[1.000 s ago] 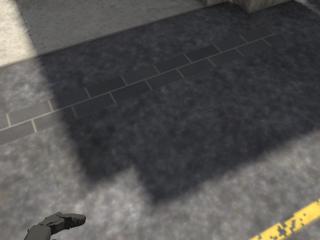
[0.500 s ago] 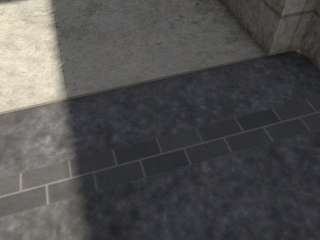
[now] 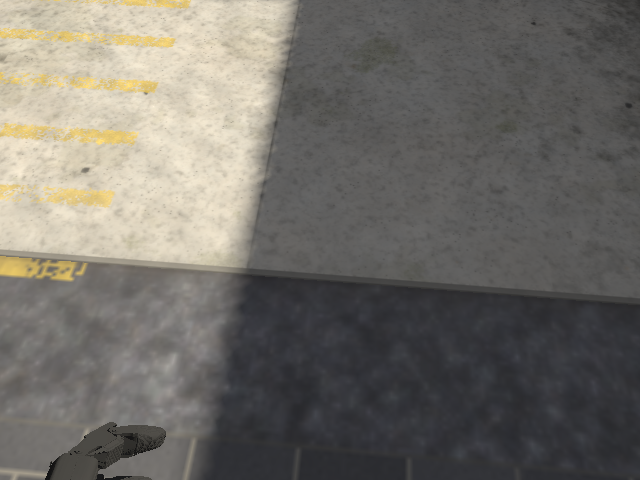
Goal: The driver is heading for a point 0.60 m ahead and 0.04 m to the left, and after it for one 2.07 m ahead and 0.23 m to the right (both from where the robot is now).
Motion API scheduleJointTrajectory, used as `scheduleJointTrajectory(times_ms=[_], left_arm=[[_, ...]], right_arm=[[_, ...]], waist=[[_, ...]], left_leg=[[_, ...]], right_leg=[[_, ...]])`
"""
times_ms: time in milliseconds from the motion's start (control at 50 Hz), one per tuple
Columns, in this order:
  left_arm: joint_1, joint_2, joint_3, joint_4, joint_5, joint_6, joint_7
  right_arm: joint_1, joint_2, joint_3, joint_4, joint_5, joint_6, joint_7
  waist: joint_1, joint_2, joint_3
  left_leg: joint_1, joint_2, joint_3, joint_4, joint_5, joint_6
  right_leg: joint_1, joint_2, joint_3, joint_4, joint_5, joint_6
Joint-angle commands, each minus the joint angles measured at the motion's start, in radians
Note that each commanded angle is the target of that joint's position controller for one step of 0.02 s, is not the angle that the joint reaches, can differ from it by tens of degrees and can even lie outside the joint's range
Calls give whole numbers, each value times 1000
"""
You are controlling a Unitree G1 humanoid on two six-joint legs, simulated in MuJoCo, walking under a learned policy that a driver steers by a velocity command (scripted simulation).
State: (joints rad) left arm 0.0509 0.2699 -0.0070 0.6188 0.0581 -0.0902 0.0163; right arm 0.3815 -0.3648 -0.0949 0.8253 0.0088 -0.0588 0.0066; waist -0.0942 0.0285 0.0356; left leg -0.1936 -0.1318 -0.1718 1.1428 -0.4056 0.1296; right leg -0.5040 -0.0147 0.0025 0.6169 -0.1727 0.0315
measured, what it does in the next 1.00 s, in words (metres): walks ahead: left foot, then right foot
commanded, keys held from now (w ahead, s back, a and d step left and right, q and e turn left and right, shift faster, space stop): w+q+shift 0.18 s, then w+shift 0.22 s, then w+e+shift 0.60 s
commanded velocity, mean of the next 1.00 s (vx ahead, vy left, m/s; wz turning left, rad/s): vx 1.00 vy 0.00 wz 0.02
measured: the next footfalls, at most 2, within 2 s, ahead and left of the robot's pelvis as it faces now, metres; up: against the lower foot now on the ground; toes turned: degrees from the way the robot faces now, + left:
left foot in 0.38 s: +0.50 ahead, +0.13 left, +0.00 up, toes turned +20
right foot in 0.84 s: +0.96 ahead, +0.13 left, +0.00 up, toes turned +3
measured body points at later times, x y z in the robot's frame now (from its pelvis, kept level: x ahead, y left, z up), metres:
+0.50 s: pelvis +0.44 +0.07 +0.00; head +0.47 +0.08 +0.45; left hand +0.38 +0.32 -0.12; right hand +0.66 -0.13 -0.11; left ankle +0.46 +0.12 -0.71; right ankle +0.32 -0.12 -0.58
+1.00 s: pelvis +0.91 +0.14 +0.01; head +0.93 +0.15 +0.46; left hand +0.91 +0.43 -0.12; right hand +1.11 -0.09 -0.06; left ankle +0.89 +0.31 -0.61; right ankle +0.92 +0.12 -0.71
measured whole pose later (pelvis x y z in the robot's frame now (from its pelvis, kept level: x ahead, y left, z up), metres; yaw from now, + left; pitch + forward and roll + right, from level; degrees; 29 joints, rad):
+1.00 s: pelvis +0.91 +0.14 +0.01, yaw -3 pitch +0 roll -1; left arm 0.43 0.32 0.07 0.87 0.01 -0.02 -0.01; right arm 0.11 -0.22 0.04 0.65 -0.07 -0.09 0.00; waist 0.04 -0.01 0.02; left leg -0.56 0.07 -0.11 1.33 -0.34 -0.03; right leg -0.25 0.22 0.01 0.50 -0.24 -0.19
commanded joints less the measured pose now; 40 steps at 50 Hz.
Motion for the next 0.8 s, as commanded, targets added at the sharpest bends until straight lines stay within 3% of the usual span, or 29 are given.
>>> scheduleJointTrajectory(times_ms=[20,40,60,120,140,160,240,280,320,340,360,380,400,420,440,460,480,500,540,560,600,640,660,680,720,740,760,780,800], left_arm=[[224,111,68,12,1,8,3],[262,103,65,53,-2,4,4],[288,96,62,87,-6,-4,3],[314,70,58,143,-36,-31,-21],[305,59,57,155,-38,-34,-23],[286,95,61,151,-33,-44,-25],[333,117,63,192,-27,-52,-24],[390,165,68,213,-25,-49,-22],[424,231,79,223,-26,-29,-9],[417,266,85,225,-23,-11,-1],[392,286,88,216,-23,4,5],[369,276,86,202,-26,10,7],[447,106,55,156,-22,7,-17],[432,136,53,94,-61,0,-17],[291,161,58,76,-67,-10,-12],[276,125,46,81,-73,-14,-15],[281,107,41,103,-61,-6,-20],[319,93,40,120,-50,14,-28],[359,65,41,153,-38,53,-48],[319,55,41,146,-37,63,-56],[194,44,38,105,-44,67,-63],[117,30,30,81,-51,56,-71],[104,39,32,92,-62,57,-76],[74,14,20,64,-57,51,-85],[12,28,19,52,-49,43,-92],[25,49,23,62,-46,44,-93],[71,77,30,73,-41,47,-95],[175,110,42,101,-42,52,-92],[353,154,63,149,-43,56,-86]], right_arm=[[-118,-52,17,-134,-29,1,14],[-175,-31,21,-157,-45,11,31],[-169,-1,29,-175,-49,26,46],[-244,39,51,-242,-48,56,65],[-280,38,54,-254,-48,60,68],[-290,42,62,-287,-45,61,72],[-416,28,75,-304,-44,55,91],[-455,47,88,-309,-45,39,95],[-398,11,76,-273,-54,29,77],[-283,-21,62,-239,-59,23,68],[-81,-58,40,-172,-58,20,55],[77,-110,12,-117,-66,22,36],[12,-206,-12,-114,-71,28,13],[39,-241,-25,-150,-54,31,9],[34,-191,-23,-128,-50,25,-1],[12,-146,-12,-94,-47,10,-8],[-28,-94,0,-84,-56,-8,-8],[-59,-57,14,-79,-56,-23,-11],[-63,2,33,-58,-39,-48,-6],[-55,6,35,-45,-30,-59,-1],[-37,1,35,-31,-28,-75,9],[-39,11,41,-25,-27,-86,13],[-48,12,45,-24,-26,-87,10],[-30,-10,46,-24,-20,-97,8],[16,-21,49,2,-14,-103,-6],[21,-51,44,0,-18,-98,-20],[20,-81,38,-2,-27,-88,-38],[-2,-115,28,-10,-37,-70,-53],[-50,-144,19,-27,-47,-49,-63]], waist=[[163,-65,-161],[157,-56,-105],[132,-101,-73],[93,-115,-18],[90,-99,-5],[61,-146,10],[89,-48,95],[94,-61,122],[54,-121,46],[-16,-146,-33],[-107,-163,-135],[-180,-135,-204],[-13,133,-255],[-24,152,-462],[-49,-1,-327],[-7,-37,-151],[42,-107,-75],[92,-101,-43],[135,-43,-8],[133,-27,31],[109,-6,85],[101,3,98],[92,-20,68],[100,14,89],[85,-5,99],[93,12,58],[124,45,14],[186,79,-49],[281,95,-132]], left_leg=[[-589,148,80,245,119,-19],[-577,181,75,212,122,-21],[-572,200,79,204,120,-28],[-633,243,96,183,170,-34],[-623,231,117,162,223,-34],[-611,247,115,109,282,-35],[-493,183,233,-220,427,-4],[-386,136,303,-357,412,35],[-279,49,340,-410,308,66],[-150,15,327,-432,238,85],[68,-3,291,-479,200,109],[319,34,210,-556,179,124],[565,311,-168,-553,95,154],[701,477,-623,-726,57,256],[603,442,-502,-794,107,210],[409,429,-370,-828,195,192],[253,395,-273,-855,240,152],[137,374,-193,-886,275,131],[22,336,-74,-965,262,87],[4,322,-11,-996,309,66],[-3,278,128,-1049,455,20],[-1,222,259,-1059,636,-27],[27,187,314,-1072,709,-56],[22,229,338,-1070,824,-69],[122,249,377,-1055,1091,-100],[200,259,386,-1012,1233,-114],[268,279,392,-919,1433,-129],[300,297,393,-773,1583,-140],[267,313,385,-542,1656,-142]], right_leg=[[612,-350,524,-347,-417,-173],[534,-307,394,-361,-272,-151],[480,-296,314,-374,-202,-141],[422,-286,131,-432,3,-113],[395,-238,26,-454,72,-89],[359,-263,-12,-466,145,-94],[345,-172,-216,-555,328,-73],[395,-214,-243,-538,696,-80],[538,-236,-253,-397,1098,-91],[566,-259,-253,-208,1231,-102],[521,-266,-245,39,1238,-112],[354,-229,-254,352,1020,-107],[-9,-81,-224,743,-201,-74],[-206,10,-28,991,-319,-74],[-296,-40,52,972,-193,-92],[-296,-60,49,895,-148,-95],[-240,-94,69,806,-131,-97],[-169,-110,86,757,-123,-93],[-108,-132,98,668,-113,-83],[-143,-138,90,628,-82,-81],[-208,-125,53,520,42,-85],[-181,-100,-11,365,190,-101],[-146,-60,-61,327,253,-112],[-115,-78,-79,228,305,-129],[-72,-23,-157,115,373,-160],[-34,20,-186,83,358,-173],[13,64,-209,70,306,-186],[114,105,-215,71,237,-196],[290,139,-201,87,162,-216]])
Keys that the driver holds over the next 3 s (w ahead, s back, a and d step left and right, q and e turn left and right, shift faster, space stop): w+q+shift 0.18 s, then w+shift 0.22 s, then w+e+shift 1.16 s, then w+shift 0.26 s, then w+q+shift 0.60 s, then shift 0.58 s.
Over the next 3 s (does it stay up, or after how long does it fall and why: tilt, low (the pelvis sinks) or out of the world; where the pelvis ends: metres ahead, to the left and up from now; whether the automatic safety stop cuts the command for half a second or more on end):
stays up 2.44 -0.47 0.02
